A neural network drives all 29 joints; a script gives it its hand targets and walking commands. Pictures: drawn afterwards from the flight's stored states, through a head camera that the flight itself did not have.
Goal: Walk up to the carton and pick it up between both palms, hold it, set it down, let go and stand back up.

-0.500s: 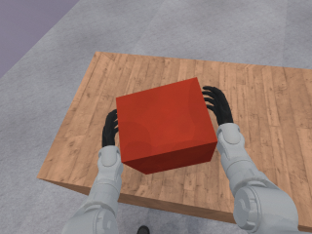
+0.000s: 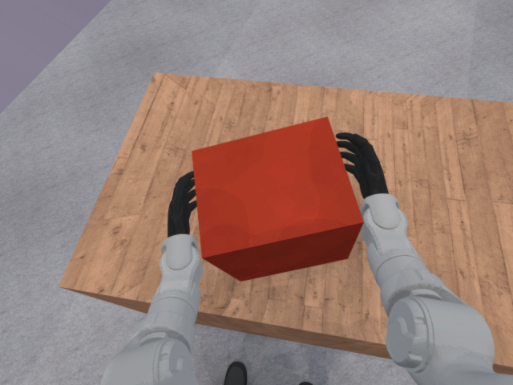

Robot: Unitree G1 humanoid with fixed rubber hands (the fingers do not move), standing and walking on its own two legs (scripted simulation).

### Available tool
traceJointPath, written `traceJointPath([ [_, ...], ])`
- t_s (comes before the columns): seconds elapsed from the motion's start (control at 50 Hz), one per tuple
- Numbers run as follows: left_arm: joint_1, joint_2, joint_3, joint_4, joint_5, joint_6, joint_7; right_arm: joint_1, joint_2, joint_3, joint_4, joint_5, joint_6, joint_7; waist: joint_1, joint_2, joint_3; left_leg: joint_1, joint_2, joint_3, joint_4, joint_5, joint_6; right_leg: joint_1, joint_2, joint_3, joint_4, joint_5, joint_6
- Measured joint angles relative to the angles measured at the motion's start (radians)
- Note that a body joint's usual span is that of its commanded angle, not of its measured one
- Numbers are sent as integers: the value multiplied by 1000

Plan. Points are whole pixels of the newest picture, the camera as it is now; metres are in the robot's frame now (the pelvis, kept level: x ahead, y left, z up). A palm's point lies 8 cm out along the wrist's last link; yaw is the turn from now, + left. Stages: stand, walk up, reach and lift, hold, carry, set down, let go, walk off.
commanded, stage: set down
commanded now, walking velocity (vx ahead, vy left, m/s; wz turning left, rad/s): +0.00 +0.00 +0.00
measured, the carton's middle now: (278, 210) +0.41 +0.03 -0.06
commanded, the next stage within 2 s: none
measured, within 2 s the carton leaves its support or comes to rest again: rests again in 1.00 s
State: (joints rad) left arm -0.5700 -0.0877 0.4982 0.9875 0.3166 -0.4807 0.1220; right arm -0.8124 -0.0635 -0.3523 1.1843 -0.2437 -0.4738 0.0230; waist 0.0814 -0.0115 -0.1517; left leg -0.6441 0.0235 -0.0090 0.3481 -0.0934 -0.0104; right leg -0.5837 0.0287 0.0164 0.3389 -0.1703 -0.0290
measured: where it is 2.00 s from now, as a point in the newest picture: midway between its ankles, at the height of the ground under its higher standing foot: outside the picture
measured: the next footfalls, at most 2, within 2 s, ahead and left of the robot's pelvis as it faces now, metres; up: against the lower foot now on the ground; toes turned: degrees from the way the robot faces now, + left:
none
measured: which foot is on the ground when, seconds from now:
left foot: down 0.00-1.00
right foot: down 0.00-1.00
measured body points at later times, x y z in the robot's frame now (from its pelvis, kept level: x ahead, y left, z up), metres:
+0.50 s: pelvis +0.00 +0.00 -0.01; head +0.16 -0.01 +0.42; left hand +0.38 +0.18 -0.04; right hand +0.45 -0.13 -0.03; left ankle +0.00 +0.14 -0.74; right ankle -0.04 -0.10 -0.74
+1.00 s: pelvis -0.02 +0.00 -0.02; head +0.14 +0.00 +0.40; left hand +0.35 +0.19 -0.08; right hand +0.44 -0.12 -0.04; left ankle +0.00 +0.14 -0.74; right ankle -0.04 -0.10 -0.74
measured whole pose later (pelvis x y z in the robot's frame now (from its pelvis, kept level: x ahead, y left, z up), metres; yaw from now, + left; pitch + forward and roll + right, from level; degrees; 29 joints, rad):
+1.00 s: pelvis -0.02 +0.00 -0.02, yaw +0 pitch +32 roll +0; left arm -0.67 -0.07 0.53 1.20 0.23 -0.58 0.17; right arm -0.88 -0.15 -0.13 1.34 -0.04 -0.57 0.00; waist 0.08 -0.01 -0.21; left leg -0.88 0.02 -0.01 0.44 -0.11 -0.01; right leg -0.85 0.03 0.02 0.49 -0.19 -0.03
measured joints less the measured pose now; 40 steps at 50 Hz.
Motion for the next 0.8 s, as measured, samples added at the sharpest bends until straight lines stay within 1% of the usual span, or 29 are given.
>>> traceJointPath([
  [0.3,-16,-1,6,13,0,-55,-11,-2,-17,0,16,0,-34,-2,0,0,-1,-41,0,1,0,0,0,-53,0,0,25,-9,0],
  [0.58,-53,-3,27,48,0,-147,-29,-6,-40,0,47,0,-111,-15,0,0,-5,-100,0,2,0,0,0,-134,1,0,66,-14,0],
  [0.7,-70,-3,33,59,0,-148,-19,-16,-43,0,50,0,-112,-21,0,0,-10,-116,0,3,2,-1,0,-157,1,0,81,-14,0],
  [0.8,-80,-3,33,77,0,-144,3,-29,-47,1,66,9,-112,-23,0,0,-16,-134,0,3,15,-2,0,-174,1,0,93,-15,0],
])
